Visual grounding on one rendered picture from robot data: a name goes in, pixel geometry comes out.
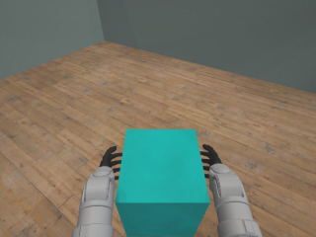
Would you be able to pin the robot right forearm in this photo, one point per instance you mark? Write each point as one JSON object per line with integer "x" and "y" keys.
{"x": 234, "y": 215}

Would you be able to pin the right robot hand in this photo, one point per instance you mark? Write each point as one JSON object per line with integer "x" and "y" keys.
{"x": 213, "y": 158}

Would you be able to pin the left robot hand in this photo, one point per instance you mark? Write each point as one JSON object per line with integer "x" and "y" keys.
{"x": 108, "y": 157}

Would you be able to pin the carton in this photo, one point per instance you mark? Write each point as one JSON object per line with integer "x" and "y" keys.
{"x": 162, "y": 190}

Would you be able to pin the robot left forearm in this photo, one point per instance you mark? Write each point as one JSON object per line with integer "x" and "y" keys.
{"x": 97, "y": 205}

